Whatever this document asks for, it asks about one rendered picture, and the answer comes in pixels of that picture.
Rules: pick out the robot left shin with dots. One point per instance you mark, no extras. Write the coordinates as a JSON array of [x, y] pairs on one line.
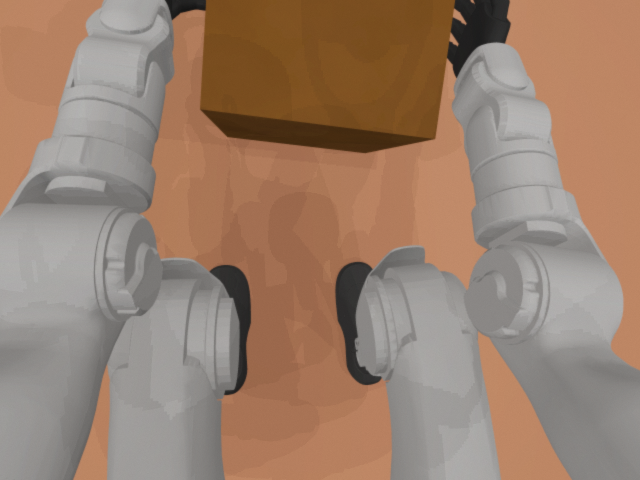
[[173, 268]]

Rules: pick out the right robot forearm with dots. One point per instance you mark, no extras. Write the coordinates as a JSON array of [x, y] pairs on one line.
[[513, 163]]

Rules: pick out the robot left hand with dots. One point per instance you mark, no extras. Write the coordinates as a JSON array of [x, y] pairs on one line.
[[179, 6]]

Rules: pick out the left robot forearm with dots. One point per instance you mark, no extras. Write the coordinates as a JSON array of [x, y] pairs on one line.
[[109, 116]]

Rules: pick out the right robot upper arm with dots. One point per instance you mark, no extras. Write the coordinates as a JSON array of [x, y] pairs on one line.
[[552, 313]]

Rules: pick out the left robot upper arm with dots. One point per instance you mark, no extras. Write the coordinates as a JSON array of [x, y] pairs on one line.
[[70, 278]]

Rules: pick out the carton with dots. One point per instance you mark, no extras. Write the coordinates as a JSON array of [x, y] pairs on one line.
[[350, 75]]

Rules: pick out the robot right thigh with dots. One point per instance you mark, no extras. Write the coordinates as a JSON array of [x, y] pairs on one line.
[[440, 416]]

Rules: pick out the robot right hand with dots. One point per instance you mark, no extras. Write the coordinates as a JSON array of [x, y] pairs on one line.
[[486, 23]]

